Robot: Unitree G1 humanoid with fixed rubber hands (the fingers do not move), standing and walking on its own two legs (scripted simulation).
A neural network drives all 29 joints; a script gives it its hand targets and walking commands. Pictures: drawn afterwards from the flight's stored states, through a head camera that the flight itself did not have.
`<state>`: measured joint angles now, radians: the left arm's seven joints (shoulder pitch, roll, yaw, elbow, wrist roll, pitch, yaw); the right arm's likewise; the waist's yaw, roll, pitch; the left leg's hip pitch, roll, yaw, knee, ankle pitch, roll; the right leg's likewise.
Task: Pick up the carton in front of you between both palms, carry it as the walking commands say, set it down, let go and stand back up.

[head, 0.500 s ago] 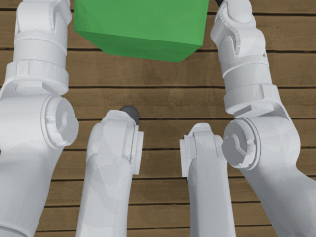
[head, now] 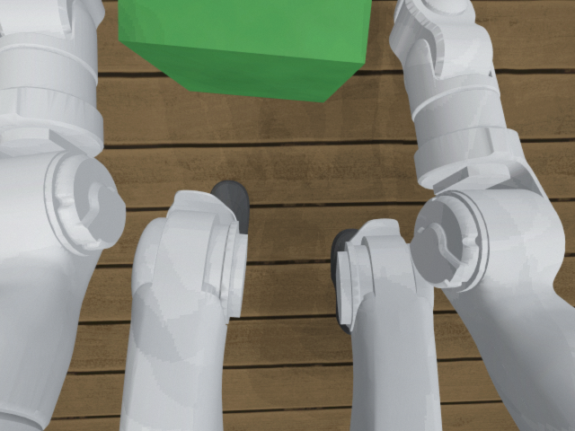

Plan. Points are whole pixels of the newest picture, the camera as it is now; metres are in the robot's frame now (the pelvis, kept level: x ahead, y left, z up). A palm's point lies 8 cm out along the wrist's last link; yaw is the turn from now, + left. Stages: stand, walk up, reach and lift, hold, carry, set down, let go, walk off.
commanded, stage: set down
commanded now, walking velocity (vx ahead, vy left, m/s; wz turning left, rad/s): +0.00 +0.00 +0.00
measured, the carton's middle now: out of the picture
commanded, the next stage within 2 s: let go in 1.80 s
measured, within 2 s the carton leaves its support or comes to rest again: rests again in 0.54 s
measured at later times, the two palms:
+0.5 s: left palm out of the picture +0.53 +0.29 -0.18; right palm out of the picture +0.57 -0.02 -0.18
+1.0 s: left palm out of the picture +0.53 +0.33 -0.12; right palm out of the picture +0.58 -0.04 -0.11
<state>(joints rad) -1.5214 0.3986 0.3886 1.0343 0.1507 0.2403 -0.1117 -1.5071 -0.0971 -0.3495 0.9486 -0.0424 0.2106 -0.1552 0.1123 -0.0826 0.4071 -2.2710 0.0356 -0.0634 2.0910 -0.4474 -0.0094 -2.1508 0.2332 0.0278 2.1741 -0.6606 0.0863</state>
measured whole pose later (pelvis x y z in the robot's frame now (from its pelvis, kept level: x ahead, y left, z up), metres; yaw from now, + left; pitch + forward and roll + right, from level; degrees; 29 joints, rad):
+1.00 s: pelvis +0.00 +0.01 +0.02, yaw +1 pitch +34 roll -4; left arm -1.54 0.54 0.20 1.08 -0.13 0.15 -0.04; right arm -1.47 -0.24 -0.13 0.86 0.15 0.22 -0.21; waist 0.09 -0.06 0.43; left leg -2.20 0.02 -0.04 2.06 -0.45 0.02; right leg -2.06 0.12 0.00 2.13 -0.66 0.06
